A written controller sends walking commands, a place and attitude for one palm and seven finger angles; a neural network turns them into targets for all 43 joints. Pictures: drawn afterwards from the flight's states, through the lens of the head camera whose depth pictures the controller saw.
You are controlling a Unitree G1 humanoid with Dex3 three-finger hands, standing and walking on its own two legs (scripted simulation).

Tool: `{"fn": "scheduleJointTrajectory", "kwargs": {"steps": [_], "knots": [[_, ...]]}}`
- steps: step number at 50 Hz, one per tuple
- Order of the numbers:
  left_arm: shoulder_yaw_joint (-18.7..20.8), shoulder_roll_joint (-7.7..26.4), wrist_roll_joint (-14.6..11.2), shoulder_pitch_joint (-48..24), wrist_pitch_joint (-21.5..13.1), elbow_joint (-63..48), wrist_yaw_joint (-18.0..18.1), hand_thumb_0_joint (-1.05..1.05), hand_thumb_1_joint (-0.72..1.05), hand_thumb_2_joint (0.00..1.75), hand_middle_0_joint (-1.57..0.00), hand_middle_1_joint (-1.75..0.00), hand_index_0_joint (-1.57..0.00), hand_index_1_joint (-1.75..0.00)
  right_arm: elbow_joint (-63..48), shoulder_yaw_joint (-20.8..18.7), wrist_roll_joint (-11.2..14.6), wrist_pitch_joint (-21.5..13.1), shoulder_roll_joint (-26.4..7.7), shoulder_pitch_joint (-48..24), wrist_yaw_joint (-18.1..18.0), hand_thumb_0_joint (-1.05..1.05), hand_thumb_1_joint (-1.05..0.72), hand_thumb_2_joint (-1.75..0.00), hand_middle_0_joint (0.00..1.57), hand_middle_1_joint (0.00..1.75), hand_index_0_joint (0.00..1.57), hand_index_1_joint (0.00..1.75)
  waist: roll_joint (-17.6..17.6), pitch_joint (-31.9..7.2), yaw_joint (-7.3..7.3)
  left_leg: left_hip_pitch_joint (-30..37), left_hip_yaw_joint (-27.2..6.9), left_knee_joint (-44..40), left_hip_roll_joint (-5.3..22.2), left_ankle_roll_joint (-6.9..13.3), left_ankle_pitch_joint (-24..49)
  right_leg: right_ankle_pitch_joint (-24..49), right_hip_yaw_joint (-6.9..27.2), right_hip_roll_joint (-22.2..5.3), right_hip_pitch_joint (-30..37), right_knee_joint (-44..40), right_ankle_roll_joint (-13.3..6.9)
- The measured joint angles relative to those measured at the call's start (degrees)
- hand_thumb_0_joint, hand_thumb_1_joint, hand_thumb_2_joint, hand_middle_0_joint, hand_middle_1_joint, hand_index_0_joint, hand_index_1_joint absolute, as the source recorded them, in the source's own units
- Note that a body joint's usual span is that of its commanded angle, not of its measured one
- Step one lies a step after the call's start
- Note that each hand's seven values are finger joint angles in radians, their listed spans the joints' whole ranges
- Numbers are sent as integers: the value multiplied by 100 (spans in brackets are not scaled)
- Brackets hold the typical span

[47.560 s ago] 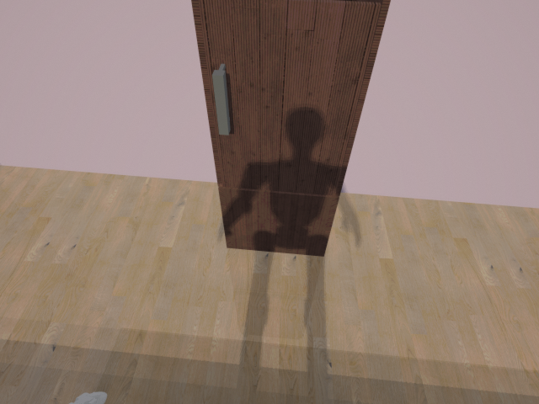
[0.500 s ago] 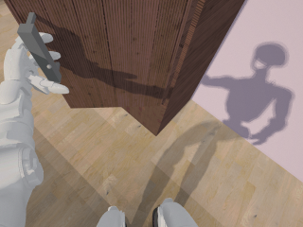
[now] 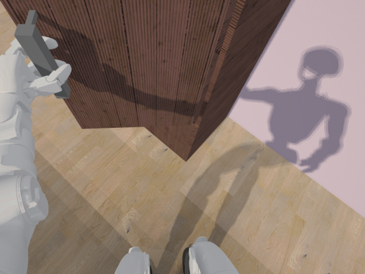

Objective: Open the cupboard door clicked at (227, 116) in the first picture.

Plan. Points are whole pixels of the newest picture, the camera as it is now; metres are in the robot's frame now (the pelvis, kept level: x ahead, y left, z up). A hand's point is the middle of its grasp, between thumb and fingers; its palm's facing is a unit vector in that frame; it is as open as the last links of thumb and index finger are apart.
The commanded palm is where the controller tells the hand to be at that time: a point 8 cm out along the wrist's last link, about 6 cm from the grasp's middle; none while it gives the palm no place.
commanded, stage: close the thumb around the handle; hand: left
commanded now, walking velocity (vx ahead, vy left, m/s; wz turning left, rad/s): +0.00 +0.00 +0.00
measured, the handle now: (49, 58) +0.55 +0.24 +0.08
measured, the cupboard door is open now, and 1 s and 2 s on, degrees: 46 71 89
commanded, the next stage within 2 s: pull the door open along its arc in 0.20 s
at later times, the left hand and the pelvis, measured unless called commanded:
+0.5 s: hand (57, 78) +0.50 +0.22 +0.08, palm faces +0.00 -1.00 +0.00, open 6.1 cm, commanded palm +0.46 +0.26 +0.08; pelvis +0.00 +0.00 +0.00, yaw -1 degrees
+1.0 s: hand (84, 145) +0.35 +0.15 +0.08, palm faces +0.33 -0.94 +0.05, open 6.5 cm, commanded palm +0.29 +0.22 +0.08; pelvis +0.01 -0.01 +0.02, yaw +0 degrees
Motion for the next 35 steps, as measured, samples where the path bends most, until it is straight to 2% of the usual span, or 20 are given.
{"fn": "scheduleJointTrajectory", "kwargs": {"steps": [5,10,23,28,35], "knots": [[-64,-66,50,-7,17,16,-54,-1,64,79,-39,-132,-38,-132,-18,12,5,26,3,0,-2,0,-90,-89,21,30,20,30,5,-12,-9,31,1,-9,-10,14,-7,-5,2,-8,35,-13,13],[14,-67,97,31,30,-4,54,-1,64,81,-35,-134,-37,-134,-97,3,-4,19,17,-30,4,0,-90,-89,21,30,20,30,5,-29,-46,43,37,-16,-4,21,-9,1,39,-1,28,-10,22],[-64,-202,8,161,22,-170,173,-1,66,80,-33,-135,-35,-135,-94,-18,0,32,35,-36,41,0,-90,-89,21,30,20,30,11,-37,26,86,64,-36,-11,27,-13,-6,69,-5,53,-8,29],[-76,-414,-174,716,53,-696,178,-1,66,76,-33,-135,-35,-135,-161,-71,45,92,33,-5,83,0,-90,-89,20,30,20,30,27,-102,107,266,131,-157,2,33,-13,1,139,15,192,-94,35],[-343,-980,-541,2074,150,-2046,238,-1,65,70,-34,-135,-35,-135,-347,-167,159,111,75,-35,162,0,-90,-89,20,30,20,30,31,-220,312,745,216,-476,-11,33,30,21,230,16,610,-329,42]]}}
